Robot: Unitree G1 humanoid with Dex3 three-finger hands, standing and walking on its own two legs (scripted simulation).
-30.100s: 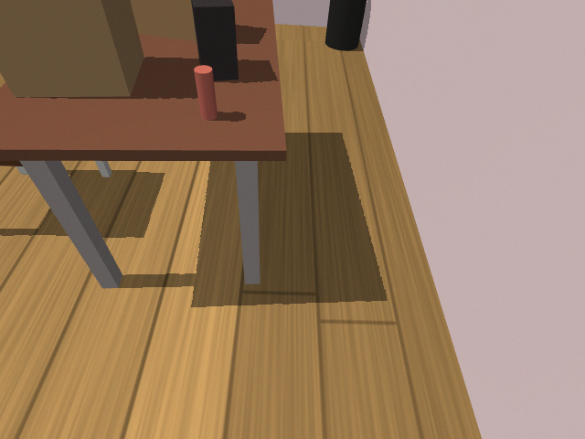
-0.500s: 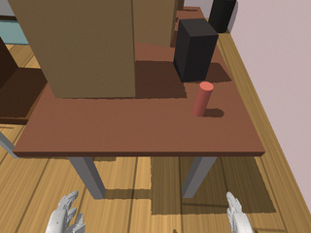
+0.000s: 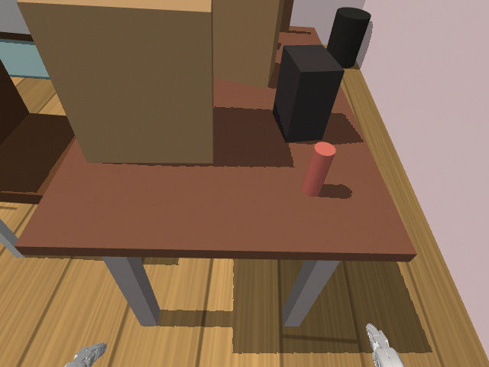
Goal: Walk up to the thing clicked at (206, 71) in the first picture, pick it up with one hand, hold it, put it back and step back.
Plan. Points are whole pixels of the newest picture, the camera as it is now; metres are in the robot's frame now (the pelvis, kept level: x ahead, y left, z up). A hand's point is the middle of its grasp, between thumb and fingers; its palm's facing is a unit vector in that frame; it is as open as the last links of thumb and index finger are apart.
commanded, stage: home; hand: right
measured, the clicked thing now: (317, 170) +0.50 -0.17 +0.04
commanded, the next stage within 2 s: stand in 1.76 s
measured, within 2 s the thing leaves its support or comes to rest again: neither
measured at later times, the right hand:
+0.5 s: hand out of the picture +0.02 -0.26 -0.13, palm faces -0.04 +0.93 -0.37, open 17.4 cm
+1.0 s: hand out of the picture +0.04 -0.26 -0.13, palm faces -0.03 +0.93 -0.36, open 17.4 cm
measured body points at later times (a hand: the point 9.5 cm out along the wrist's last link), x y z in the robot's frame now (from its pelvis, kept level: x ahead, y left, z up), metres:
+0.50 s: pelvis -0.02 +0.00 +0.02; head -0.03 +0.01 +0.47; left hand +0.03 +0.31 -0.12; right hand +0.02 -0.31 -0.11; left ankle +0.02 +0.14 -0.72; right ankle -0.02 -0.14 -0.72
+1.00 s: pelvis -0.02 +0.00 +0.02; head -0.02 +0.01 +0.47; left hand +0.03 +0.30 -0.12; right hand +0.04 -0.31 -0.11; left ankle +0.02 +0.14 -0.72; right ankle -0.02 -0.14 -0.72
